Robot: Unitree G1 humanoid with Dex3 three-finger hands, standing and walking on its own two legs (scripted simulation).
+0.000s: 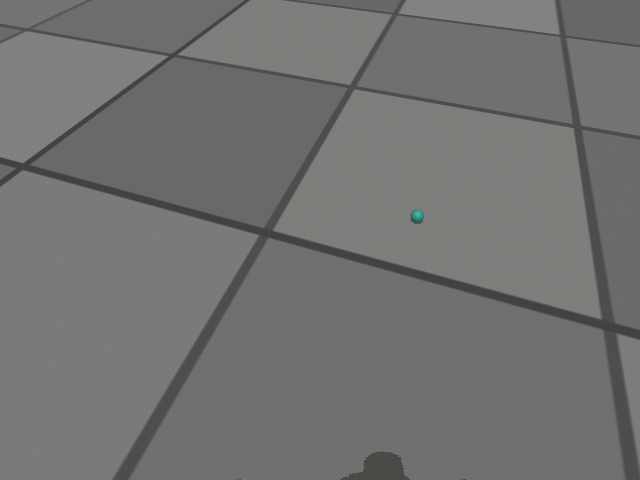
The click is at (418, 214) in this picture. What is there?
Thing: free ball
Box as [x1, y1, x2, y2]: [411, 209, 423, 221]
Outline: 416,209 412,211 411,218 414,221 419,221 422,219 423,214 420,210
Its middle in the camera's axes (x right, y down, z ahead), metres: +0.43 -0.09 +1.71
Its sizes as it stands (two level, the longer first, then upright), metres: 0.057 0.057 0.057
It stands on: the floor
